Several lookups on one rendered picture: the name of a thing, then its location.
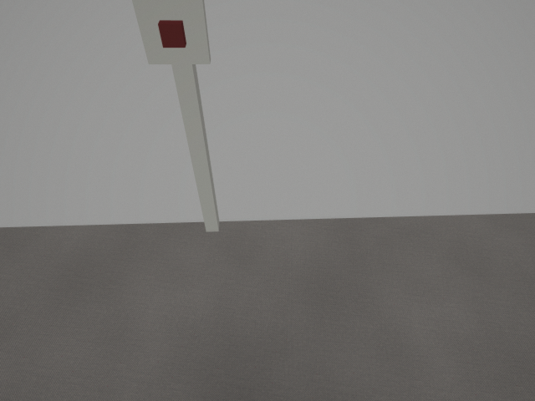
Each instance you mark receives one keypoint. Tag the button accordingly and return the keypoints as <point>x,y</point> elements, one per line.
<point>172,33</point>

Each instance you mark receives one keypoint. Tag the panel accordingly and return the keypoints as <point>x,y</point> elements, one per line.
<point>183,62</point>

